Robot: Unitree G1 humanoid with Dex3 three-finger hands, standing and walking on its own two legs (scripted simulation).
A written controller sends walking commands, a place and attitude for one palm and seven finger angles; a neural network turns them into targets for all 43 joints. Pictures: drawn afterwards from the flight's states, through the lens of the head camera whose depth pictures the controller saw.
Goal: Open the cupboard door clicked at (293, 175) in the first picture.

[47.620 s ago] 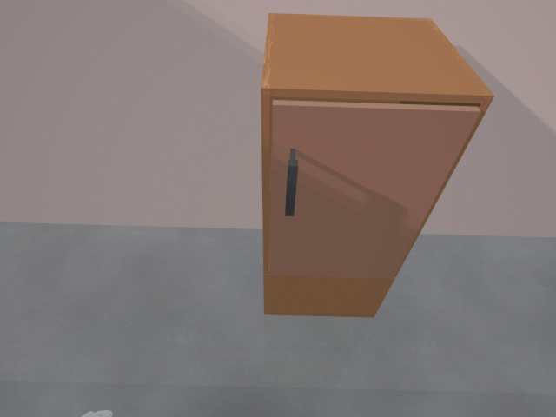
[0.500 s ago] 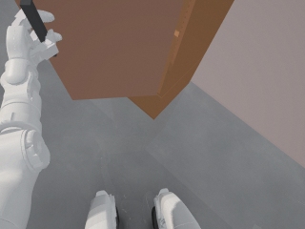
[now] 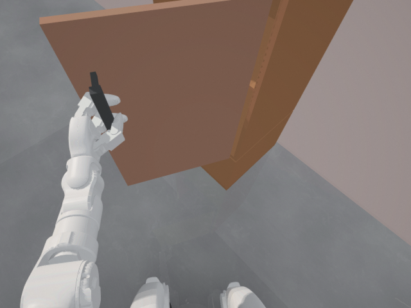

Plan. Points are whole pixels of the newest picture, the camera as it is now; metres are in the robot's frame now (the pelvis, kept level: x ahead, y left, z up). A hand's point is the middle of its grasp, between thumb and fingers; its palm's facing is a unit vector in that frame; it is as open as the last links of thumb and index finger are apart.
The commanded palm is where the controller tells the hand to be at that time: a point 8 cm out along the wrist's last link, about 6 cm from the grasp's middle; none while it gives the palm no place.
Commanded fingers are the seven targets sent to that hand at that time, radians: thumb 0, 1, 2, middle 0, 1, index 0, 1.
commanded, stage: pull the door open along its arc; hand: left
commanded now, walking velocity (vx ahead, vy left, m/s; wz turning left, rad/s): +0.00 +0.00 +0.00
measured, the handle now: (106, 109) +0.50 +0.18 +0.06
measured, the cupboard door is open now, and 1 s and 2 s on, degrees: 64 94 96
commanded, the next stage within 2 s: open thumb and fingers to let go in 0.62 s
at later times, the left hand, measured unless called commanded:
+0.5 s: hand (158, 177) +0.34 +0.07 +0.05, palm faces +0.39 -0.92 +0.01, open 5.9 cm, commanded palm +0.28 +0.11 +0.05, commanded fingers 0.00 0.90 0.90 -0.40 -1.35 -0.40 -1.35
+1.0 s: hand (179, 189) +0.32 +0.04 +0.05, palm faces +0.39 -0.92 -0.02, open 7.5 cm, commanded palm +0.27 +0.08 +0.05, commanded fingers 0.00 -0.15 0.45 -0.32 -1.24 -0.32 -1.24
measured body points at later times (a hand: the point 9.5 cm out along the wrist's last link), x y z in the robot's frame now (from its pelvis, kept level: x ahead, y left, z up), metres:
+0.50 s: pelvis +0.00 -0.03 +0.01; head +0.05 -0.04 +0.45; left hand +0.32 +0.12 +0.06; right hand +0.14 -0.26 -0.11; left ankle +0.03 +0.12 -0.66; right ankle -0.02 -0.12 -0.66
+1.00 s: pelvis -0.01 -0.04 +0.00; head +0.05 -0.06 +0.45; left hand +0.30 +0.08 +0.05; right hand +0.18 -0.25 -0.11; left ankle +0.03 +0.12 -0.66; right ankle -0.02 -0.12 -0.66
